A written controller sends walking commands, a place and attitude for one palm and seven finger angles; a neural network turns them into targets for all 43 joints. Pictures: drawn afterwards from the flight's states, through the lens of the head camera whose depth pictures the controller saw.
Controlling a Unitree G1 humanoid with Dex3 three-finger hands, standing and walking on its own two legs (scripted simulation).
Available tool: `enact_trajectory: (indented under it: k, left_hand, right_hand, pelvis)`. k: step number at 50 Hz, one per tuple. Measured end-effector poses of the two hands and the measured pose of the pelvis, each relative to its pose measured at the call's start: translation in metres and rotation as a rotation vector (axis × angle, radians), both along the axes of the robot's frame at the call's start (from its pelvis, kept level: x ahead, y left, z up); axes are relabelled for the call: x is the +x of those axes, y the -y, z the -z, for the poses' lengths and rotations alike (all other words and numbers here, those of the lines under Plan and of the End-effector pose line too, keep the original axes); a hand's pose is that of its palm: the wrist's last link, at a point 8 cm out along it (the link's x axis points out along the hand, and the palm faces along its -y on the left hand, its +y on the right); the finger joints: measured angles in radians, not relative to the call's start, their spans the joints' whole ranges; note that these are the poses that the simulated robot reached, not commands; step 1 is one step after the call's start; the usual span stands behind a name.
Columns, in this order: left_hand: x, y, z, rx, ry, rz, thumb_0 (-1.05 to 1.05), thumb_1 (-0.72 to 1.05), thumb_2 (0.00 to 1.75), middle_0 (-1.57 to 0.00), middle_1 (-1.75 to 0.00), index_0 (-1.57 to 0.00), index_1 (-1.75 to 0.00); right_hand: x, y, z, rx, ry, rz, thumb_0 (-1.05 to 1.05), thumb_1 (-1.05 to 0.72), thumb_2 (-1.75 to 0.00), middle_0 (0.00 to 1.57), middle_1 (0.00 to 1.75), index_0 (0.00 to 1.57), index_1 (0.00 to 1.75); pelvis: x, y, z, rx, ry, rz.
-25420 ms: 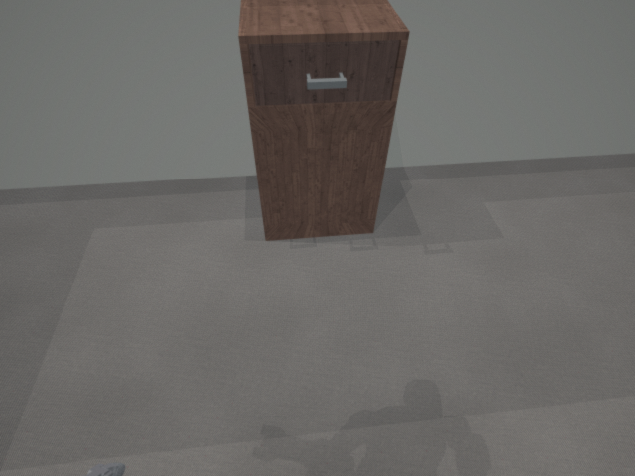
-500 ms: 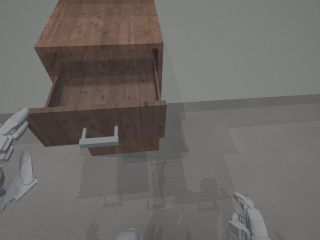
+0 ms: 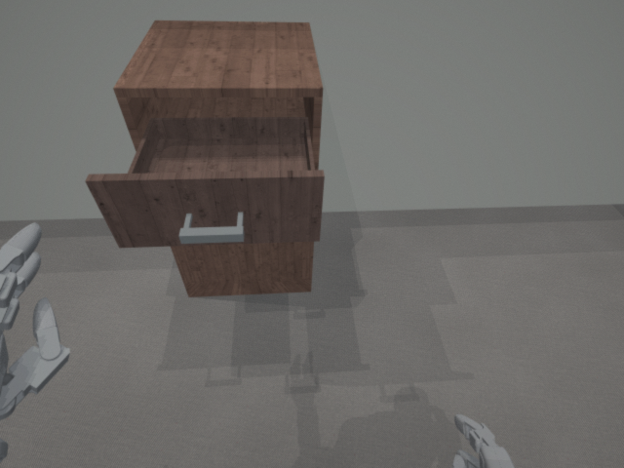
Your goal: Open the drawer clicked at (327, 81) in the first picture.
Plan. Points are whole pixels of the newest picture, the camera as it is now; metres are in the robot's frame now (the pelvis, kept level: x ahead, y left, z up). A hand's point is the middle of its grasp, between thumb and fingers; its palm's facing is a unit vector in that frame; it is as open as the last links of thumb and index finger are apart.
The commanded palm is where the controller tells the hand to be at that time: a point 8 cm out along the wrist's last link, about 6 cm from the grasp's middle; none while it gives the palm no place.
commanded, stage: stop stepping back and stand still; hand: left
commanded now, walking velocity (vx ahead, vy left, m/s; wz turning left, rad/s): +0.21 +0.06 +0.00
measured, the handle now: (213, 226) +0.54 +0.21 -0.05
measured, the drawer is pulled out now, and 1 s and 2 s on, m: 0.30 0.30 0.30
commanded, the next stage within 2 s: let the arm hang, fingers relaxed in 0.36 s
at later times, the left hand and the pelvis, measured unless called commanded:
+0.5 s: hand (63, 394) +0.16 +0.24 +0.12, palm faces +0.31 -0.84 -0.45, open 7.4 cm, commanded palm none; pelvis -0.02 +0.00 +0.00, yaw +3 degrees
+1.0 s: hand out of the picture -0.10 +0.19 -0.17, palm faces +0.09 -0.97 -0.22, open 7.3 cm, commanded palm none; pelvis -0.03 +0.00 +0.01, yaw +4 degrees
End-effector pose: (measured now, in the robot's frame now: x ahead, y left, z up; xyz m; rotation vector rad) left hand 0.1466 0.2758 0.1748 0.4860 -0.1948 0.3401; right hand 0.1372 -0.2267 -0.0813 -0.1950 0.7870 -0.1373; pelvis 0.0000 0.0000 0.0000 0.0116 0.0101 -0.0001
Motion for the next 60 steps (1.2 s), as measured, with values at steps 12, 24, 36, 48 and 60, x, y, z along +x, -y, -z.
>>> enact_trajectory:
  k: [12, 24, 36, 48, 60]
  left_hand:
    - [-0.026, 0.003, -0.007, 0.098, 0.019, 0.012, 0.01, 0.89, 0.9, -0.21, -0.3, -0.21, -0.3]
    - [-0.026, 0.0, 0.015, 0.009, -0.02, 0.02, 0.01, 0.89, 0.9, -0.21, -0.3, -0.21, -0.3]
    - [-0.115, 0.052, 0.307, -0.508, -1.274, -0.128, 0.01, 0.91, 0.9, -0.19, -0.3, -0.19, -0.3]
    - [-0.243, 0.041, 0.312, -0.581, -1.617, -0.354, 0.0, 0.95, 0.9, -0.2, -0.3, -0.2, -0.3]
    - [-0.229, 0.047, 0.311, -0.57, -1.586, -0.33, 0.0, 0.91, 0.9, -0.2, -0.3, -0.19, -0.3]
  right_hand:
    - [-0.036, 0.015, 0.005, -0.027, 0.02, 0.011, 0.01, -0.9, -0.89, 0.21, 0.3, 0.2, 0.3]
    - [-0.019, 0.012, -0.002, -0.049, 0.018, -0.022, 0.01, -0.9, -0.89, 0.21, 0.3, 0.2, 0.3]
    - [-0.062, -0.005, 0.046, 0.037, -0.279, -0.046, 0.0, -0.9, -0.89, 0.21, 0.3, 0.2, 0.3]
    - [-0.163, 0.011, 0.052, -0.019, -0.64, 0.033, 0.0, -0.93, -0.89, 0.2, 0.3, 0.2, 0.3]
    - [-0.183, -0.019, 0.063, 0.071, -0.67, 0.045, 0.0, -0.91, -0.89, 0.2, 0.3, 0.2, 0.3]
  pelvis:
    - [-0.022, 0.006, 0.006, -0.002, 0.018, -0.023]
    - [-0.023, -0.001, 0.004, -0.024, 0.016, -0.041]
    - [-0.03, 0.002, 0.007, -0.006, 0.04, -0.065]
    - [-0.032, 0.0, -0.005, -0.023, 0.037, -0.071]
    - [-0.035, -0.003, -0.006, -0.015, 0.048, -0.063]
